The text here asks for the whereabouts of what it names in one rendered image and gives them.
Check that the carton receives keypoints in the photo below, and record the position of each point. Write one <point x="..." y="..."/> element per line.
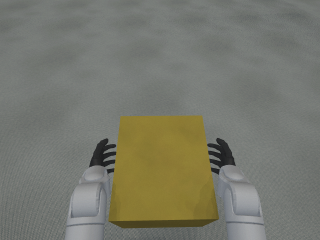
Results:
<point x="162" y="174"/>

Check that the robot left forearm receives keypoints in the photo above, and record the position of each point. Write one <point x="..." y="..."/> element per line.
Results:
<point x="87" y="207"/>

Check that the robot right forearm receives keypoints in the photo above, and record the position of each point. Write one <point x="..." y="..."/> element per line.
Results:
<point x="242" y="206"/>

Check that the robot right hand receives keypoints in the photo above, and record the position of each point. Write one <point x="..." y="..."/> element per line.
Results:
<point x="225" y="155"/>

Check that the robot left hand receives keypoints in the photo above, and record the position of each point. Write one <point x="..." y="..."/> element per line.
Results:
<point x="98" y="156"/>

